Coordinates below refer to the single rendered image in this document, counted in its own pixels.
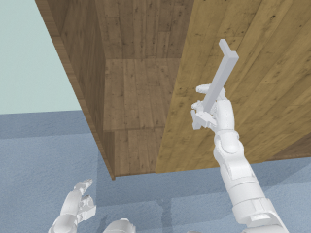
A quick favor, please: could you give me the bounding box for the left robot thigh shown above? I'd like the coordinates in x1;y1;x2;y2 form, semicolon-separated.
103;219;136;233

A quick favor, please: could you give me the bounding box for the left robot forearm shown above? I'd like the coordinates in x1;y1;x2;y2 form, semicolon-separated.
48;214;78;233

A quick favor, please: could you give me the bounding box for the right robot hand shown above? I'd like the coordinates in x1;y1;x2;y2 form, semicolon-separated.
191;83;235;134

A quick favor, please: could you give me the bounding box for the right robot forearm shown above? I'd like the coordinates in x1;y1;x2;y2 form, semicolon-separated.
213;129;290;233

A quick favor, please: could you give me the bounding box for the left robot hand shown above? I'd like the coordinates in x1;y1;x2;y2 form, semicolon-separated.
60;179;96;223

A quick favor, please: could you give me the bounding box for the wardrobe door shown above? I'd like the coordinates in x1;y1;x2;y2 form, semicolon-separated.
272;132;311;157
155;0;311;174

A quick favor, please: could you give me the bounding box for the handle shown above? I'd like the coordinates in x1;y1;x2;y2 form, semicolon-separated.
190;39;239;130

